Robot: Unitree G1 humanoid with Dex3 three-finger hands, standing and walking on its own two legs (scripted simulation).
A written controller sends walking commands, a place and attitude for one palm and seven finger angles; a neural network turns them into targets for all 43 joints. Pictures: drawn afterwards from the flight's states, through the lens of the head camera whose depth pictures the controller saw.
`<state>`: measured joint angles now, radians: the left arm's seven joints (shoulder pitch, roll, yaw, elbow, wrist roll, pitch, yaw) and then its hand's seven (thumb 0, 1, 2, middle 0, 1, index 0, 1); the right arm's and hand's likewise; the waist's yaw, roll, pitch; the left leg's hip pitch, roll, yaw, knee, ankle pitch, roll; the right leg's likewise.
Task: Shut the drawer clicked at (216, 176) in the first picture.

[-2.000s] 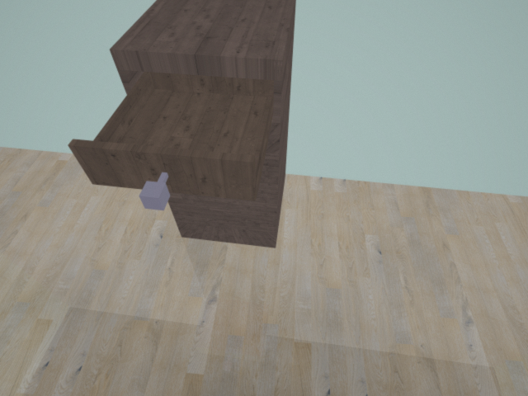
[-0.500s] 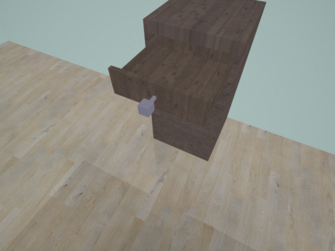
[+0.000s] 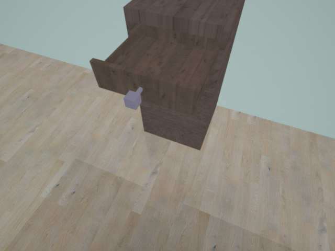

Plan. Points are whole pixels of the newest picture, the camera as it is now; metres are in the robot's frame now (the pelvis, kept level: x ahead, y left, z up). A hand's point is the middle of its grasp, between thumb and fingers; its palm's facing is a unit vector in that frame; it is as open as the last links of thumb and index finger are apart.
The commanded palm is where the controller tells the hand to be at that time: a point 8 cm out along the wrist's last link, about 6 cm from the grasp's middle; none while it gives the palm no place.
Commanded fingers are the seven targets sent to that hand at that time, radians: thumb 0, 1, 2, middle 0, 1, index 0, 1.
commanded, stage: turn to face it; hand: left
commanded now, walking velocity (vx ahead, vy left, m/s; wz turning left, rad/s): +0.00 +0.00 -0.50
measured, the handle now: (135, 96) +0.57 +0.15 -0.01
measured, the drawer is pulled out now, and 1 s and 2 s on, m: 0.30 0.30 0.30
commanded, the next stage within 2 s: take the last steps up to it in 0.58 s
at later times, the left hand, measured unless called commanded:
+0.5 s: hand out of the picture +0.07 +0.18 -0.16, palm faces -0.11 -0.97 -0.23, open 7.4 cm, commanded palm none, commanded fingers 0.00 0.90 0.90 -0.20 -0.30 -0.20 -0.30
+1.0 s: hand (120, 250) +0.14 +0.14 -0.17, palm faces -0.24 -0.95 -0.20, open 7.4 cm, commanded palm none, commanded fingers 0.00 0.90 0.90 -0.20 -0.30 -0.20 -0.30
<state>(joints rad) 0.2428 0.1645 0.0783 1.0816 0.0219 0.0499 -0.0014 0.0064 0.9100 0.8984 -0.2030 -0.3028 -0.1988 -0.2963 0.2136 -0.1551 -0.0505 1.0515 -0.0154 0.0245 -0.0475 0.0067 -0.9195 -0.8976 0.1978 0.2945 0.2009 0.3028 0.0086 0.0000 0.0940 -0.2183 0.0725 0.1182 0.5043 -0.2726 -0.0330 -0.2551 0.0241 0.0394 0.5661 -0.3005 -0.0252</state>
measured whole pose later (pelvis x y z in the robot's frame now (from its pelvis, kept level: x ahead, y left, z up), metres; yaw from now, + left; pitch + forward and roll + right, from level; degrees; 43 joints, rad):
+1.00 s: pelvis +0.05 -0.02 +0.00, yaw -15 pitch +0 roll +0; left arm 0.23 0.18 0.06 1.01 0.02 0.00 -0.01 0.01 0.91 0.90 -0.20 -0.30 -0.20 -0.30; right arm 0.31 -0.22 -0.04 1.03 -0.02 0.00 0.00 0.01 -0.91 -0.90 0.19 0.29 0.20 0.30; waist -0.02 0.00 0.09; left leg -0.29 0.04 0.06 0.55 -0.33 -0.01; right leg -0.17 -0.01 0.02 0.53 -0.37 0.00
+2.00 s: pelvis +0.19 -0.08 +0.00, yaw -12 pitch +0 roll +1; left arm 0.16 0.19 0.06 1.00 0.02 0.02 0.03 0.00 0.91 0.90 -0.20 -0.30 -0.20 -0.30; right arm 0.13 -0.19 -0.04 1.01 -0.01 0.04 -0.02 0.00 -0.91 -0.90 0.20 0.29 0.20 0.30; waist 0.00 -0.01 0.11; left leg -0.19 0.01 0.02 0.49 -0.26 0.00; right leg -0.23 0.01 -0.07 0.56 -0.34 -0.04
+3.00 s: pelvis +0.19 -0.07 +0.01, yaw -15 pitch -1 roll +1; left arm 0.29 0.15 -0.01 1.11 0.01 -0.02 0.03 0.01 0.92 0.90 -0.20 -0.30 -0.20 -0.30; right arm 0.28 -0.15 0.02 1.13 -0.01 -0.01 -0.02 0.00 -0.91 -0.90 0.20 0.29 0.20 0.30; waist -0.01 0.01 0.02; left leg -0.18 0.02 0.06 0.43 -0.23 -0.01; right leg -0.19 0.02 -0.01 0.48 -0.28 -0.04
